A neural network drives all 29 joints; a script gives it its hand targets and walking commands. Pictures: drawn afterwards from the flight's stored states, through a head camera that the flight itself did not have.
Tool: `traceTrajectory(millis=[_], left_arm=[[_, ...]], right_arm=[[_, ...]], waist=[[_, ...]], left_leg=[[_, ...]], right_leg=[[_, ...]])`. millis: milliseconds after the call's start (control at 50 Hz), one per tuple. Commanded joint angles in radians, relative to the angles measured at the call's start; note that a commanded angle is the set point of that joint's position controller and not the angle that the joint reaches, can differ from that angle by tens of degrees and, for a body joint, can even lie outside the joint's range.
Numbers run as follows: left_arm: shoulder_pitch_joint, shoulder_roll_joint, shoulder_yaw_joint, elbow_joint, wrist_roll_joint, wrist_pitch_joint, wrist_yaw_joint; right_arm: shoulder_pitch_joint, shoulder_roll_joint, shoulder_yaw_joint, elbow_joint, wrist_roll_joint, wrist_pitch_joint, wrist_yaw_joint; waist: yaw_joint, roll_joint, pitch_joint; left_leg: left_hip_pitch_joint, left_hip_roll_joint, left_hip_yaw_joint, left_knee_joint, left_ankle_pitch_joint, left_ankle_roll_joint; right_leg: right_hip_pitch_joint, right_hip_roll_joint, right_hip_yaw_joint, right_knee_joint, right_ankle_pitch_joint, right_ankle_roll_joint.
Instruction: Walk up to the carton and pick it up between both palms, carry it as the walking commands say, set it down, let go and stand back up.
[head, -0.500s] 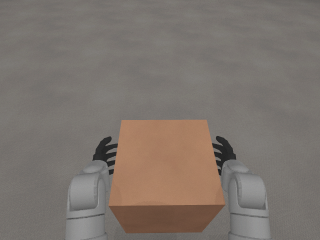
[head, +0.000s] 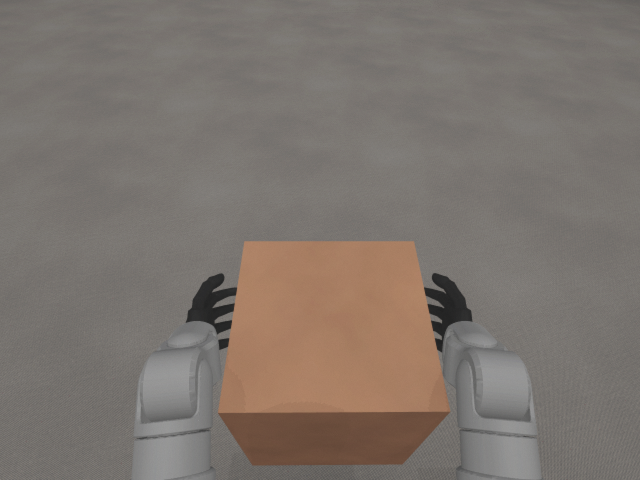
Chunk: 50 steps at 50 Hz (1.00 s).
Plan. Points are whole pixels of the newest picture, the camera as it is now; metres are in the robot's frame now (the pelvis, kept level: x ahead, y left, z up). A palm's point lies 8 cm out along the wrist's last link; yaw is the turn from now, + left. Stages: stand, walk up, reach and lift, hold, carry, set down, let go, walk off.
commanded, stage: carry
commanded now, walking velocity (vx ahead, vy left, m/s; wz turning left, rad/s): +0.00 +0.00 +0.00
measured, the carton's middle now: (328, 359) +0.27 +0.00 +0.01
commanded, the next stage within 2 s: hold in 0.10 s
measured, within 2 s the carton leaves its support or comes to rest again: neither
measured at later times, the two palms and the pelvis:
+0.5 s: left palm (220, 342) +0.27 +0.14 +0.05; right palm (464, 349) +0.26 -0.17 +0.05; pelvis -0.02 -0.01 +0.01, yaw -4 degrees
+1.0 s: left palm (237, 344) +0.30 +0.12 +0.00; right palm (457, 345) +0.29 -0.18 +0.01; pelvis -0.01 -0.03 +0.00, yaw -5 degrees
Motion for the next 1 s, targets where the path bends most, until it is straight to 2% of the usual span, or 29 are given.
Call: traceTrajectory(millis=[0, 80, 100, 120, 140, 160, 200, 220, 240, 260, 320, 360, 440, 500, 520, 620, 740, 840, 980], left_arm=[[-0.439, -0.829, -0.614, -0.078, -0.340, -0.022, -0.233], [-0.437, -0.826, -0.613, -0.076, -0.338, -0.026, -0.232], [-0.198, -0.718, -0.318, 0.471, -0.155, -0.122, -0.202], [-0.262, -0.665, -0.302, 0.330, -0.070, -0.256, -0.189], [-0.321, -0.662, -0.333, 0.262, -0.066, -0.331, -0.194], [-0.370, -0.717, -0.398, 0.195, -0.094, -0.374, -0.206], [-0.432, -0.817, -0.515, 0.053, -0.155, -0.404, -0.212], [-0.422, -0.829, -0.543, 0.015, -0.171, -0.401, -0.204], [-0.430, -0.827, -0.560, -0.006, -0.180, -0.395, -0.196], [-0.423, -0.812, -0.563, 0.006, -0.181, -0.383, -0.189], [-0.354, -0.768, -0.515, 0.139, -0.154, -0.348, -0.197], [-0.380, -0.792, -0.500, 0.182, -0.143, -0.346, -0.219], [-0.509, -0.872, -0.489, 0.232, -0.143, -0.353, -0.256], [-0.570, -0.896, -0.434, 0.319, -0.117, -0.350, -0.271], [-0.585, -0.901, -0.398, 0.360, -0.100, -0.348, -0.275], [-0.611, -0.920, -0.296, 0.487, -0.039, -0.355, -0.281], [-0.633, -0.915, -0.248, 0.538, -0.010, -0.415, -0.283], [-0.622, -0.884, -0.235, 0.553, 0.005, -0.490, -0.284], [-0.615, -0.844, -0.225, 0.578, 0.025, -0.606, -0.297]], right_arm=[[-0.421, 0.837, 0.611, -0.053, 0.324, -0.005, 0.225], [-0.419, 0.834, 0.610, -0.052, 0.322, -0.009, 0.224], [-0.200, 0.721, 0.270, 0.426, 0.088, -0.103, 0.203], [-0.199, 0.665, 0.257, 0.404, 0.019, -0.247, 0.197], [-0.254, 0.658, 0.274, 0.364, 0.019, -0.338, 0.193], [-0.378, 0.706, 0.351, 0.270, 0.067, -0.392, 0.201], [-0.547, 0.795, 0.537, 0.114, 0.182, -0.446, 0.233], [-0.566, 0.823, 0.590, 0.098, 0.220, -0.449, 0.248], [-0.551, 0.824, 0.600, 0.115, 0.228, -0.448, 0.255], [-0.507, 0.809, 0.585, 0.149, 0.212, -0.443, 0.252], [-0.381, 0.745, 0.485, 0.259, 0.127, -0.419, 0.239], [-0.395, 0.772, 0.458, 0.294, 0.107, -0.416, 0.251], [-0.551, 0.859, 0.472, 0.329, 0.131, -0.423, 0.290], [-0.643, 0.888, 0.449, 0.404, 0.127, -0.420, 0.314], [-0.659, 0.878, 0.424, 0.433, 0.095, -0.415, 0.316], [-0.706, 0.873, 0.305, 0.592, 0.045, -0.430, 0.335], [-0.718, 0.892, 0.242, 0.653, 0.019, -0.482, 0.331], [-0.687, 0.914, 0.244, 0.670, 0.010, -0.534, 0.311], [-0.644, 0.950, 0.253, 0.710, -0.011, -0.630, 0.276]], waist=[[-0.001, 0.007, -0.197], [-0.001, 0.007, -0.196], [-0.019, -0.044, 0.129], [-0.009, -0.062, 0.169], [-0.035, -0.072, 0.118], [-0.026, -0.054, -0.001], [0.015, 0.011, -0.242], [0.054, 0.025, -0.293], [0.071, 0.042, -0.295], [0.066, 0.043, -0.262], [0.005, 0.011, -0.090], [-0.020, -0.001, -0.032], [-0.009, -0.011, -0.030], [0.005, -0.025, -0.011], [0.022, -0.021, -0.032], [0.035, 0.003, 0.052], [0.045, 0.009, 0.023], [0.048, -0.012, -0.043], [0.052, -0.032, -0.147]], left_leg=[[0.172, 0.110, -0.138, -0.065, 0.125, -0.008], [0.173, 0.110, -0.138, -0.064, 0.125, -0.009], [0.393, -0.166, -0.213, -0.092, 0.063, 0.004], [0.472, -0.168, -0.218, -0.107, 0.065, 0.006], [0.462, -0.148, -0.234, -0.104, 0.098, 0.006], [0.502, -0.140, -0.256, -0.089, 0.164, 0.001], [0.596, -0.131, -0.291, -0.061, 0.343, -0.013], [0.629, -0.124, -0.292, -0.051, 0.395, -0.017], [0.631, -0.122, -0.284, -0.054, 0.387, -0.026], [0.621, -0.120, -0.274, -0.062, 0.348, -0.033], [0.587, -0.124, -0.251, -0.101, 0.179, -0.039], [0.582, -0.128, -0.244, -0.115, 0.112, -0.034], [0.560, -0.132, -0.241, -0.123, 0.024, -0.029], [0.533, -0.133, -0.236, -0.128, -0.046, -0.030], [0.607, -0.129, -0.280, -0.140, -0.030, -0.037], [0.609, -0.129, -0.269, -0.153, -0.059, -0.050], [0.593, -0.129, -0.253, -0.120, 0.046, -0.046], [0.537, -0.134, -0.250, -0.063, 0.156, -0.031], [0.395, -0.145, -0.250, 0.020, 0.220, -0.014]], right_leg=[[-0.015, -0.095, 0.094, -0.090, 0.124, -0.025], [-0.016, -0.095, 0.094, -0.090, 0.125, -0.025], [-0.139, 0.097, 0.268, -0.195, 0.108, -0.032], [-0.168, 0.102, 0.250, -0.193, 0.117, -0.040], [-0.104, 0.115, 0.251, -0.174, 0.167, -0.057], [-0.043, 0.126, 0.253, -0.148, 0.234, -0.057], [0.026, 0.149, 0.259, -0.098, 0.356, -0.048], [0.018, 0.149, 0.262, -0.090, 0.368, -0.043], [0.007, 0.149, 0.266, -0.098, 0.350, -0.045], [-0.008, 0.147, 0.270, -0.114, 0.318, -0.051], [-0.061, 0.139, 0.272, -0.174, 0.192, -0.064], [-0.084, 0.135, 0.270, -0.195, 0.134, -0.068], [-0.085, 0.127, 0.267, -0.200, 0.066, -0.073], [-0.089, 0.122, 0.265, -0.206, -0.003, -0.075], [-0.082, 0.127, 0.253, -0.209, -0.039, -0.080], [-0.120, 0.121, 0.251, -0.223, -0.076, -0.085], [-0.119, 0.125, 0.255, -0.204, -0.009, -0.077], [-0.114, 0.125, 0.267, -0.168, 0.100, -0.061], [-0.111, 0.122, 0.289, -0.086, 0.279, -0.039]])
